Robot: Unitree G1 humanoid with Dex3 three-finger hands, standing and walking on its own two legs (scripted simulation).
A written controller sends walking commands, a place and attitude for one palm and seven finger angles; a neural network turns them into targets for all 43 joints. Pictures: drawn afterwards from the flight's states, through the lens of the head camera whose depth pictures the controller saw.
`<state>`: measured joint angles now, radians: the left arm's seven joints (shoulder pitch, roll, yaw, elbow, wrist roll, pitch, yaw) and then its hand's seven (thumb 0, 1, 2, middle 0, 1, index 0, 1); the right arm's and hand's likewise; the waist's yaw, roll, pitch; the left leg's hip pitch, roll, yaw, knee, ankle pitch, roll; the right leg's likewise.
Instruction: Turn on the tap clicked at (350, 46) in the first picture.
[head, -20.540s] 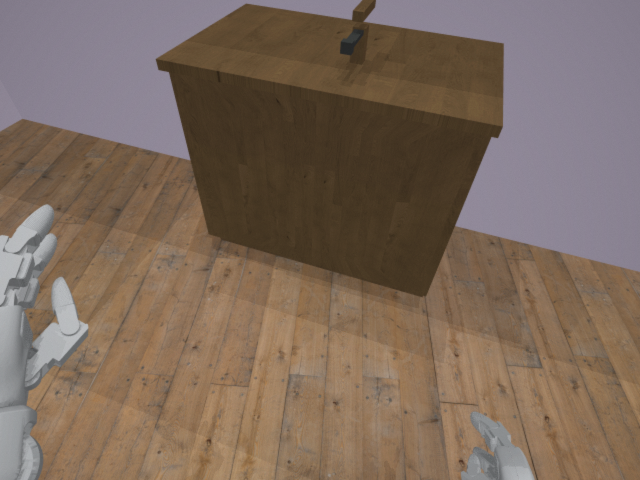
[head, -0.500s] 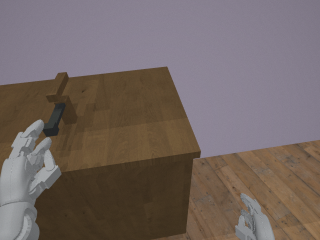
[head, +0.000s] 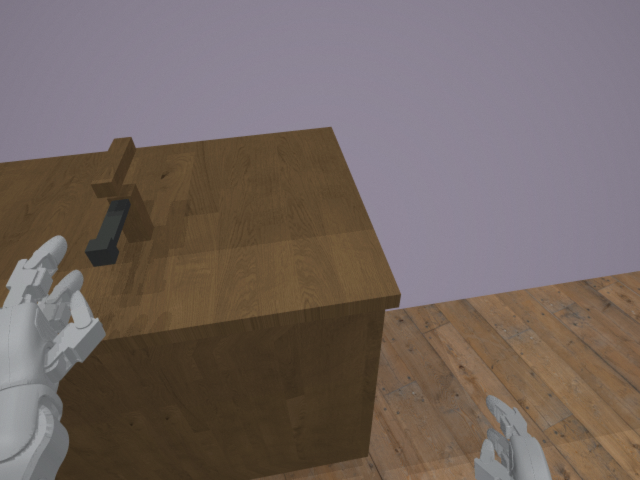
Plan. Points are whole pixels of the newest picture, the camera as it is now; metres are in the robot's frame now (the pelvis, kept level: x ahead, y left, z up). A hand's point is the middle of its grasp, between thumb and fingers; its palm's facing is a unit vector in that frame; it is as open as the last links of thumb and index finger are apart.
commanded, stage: reach beside the lever's end, fingers flat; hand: left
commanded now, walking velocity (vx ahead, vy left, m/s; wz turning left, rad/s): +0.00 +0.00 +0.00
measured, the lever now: (102, 251) +0.34 +0.35 +0.13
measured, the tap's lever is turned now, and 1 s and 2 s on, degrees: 0 0 0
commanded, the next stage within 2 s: push the lever round in 1.66 s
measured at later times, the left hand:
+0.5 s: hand (87, 302) +0.24 +0.30 +0.15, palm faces +0.52 -0.84 -0.11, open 7.6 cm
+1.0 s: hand (87, 282) +0.29 +0.34 +0.13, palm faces +0.51 -0.85 -0.11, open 7.7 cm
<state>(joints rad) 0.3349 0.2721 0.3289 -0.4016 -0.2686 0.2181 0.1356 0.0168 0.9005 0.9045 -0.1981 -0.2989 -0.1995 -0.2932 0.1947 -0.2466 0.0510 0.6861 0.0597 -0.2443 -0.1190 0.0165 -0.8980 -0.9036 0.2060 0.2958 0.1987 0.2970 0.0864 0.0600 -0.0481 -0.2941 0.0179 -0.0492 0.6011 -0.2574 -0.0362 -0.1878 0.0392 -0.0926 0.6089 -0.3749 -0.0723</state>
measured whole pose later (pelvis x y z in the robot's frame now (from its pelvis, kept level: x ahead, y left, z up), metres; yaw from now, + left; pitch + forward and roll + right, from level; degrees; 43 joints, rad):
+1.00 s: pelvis +0.01 +0.03 +0.00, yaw -1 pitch +1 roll +0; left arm 0.02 0.36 0.46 0.12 -0.24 0.06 0.04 0.02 0.90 0.90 -0.16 -0.18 -0.16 -0.18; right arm 0.21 -0.26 0.03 0.71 0.05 -0.20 -0.11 0.02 -0.90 -0.90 0.21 0.30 0.20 0.30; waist 0.04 0.04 -0.03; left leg -0.36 0.00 -0.02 0.60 -0.26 0.00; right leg -0.24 0.02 -0.07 0.58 -0.36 -0.04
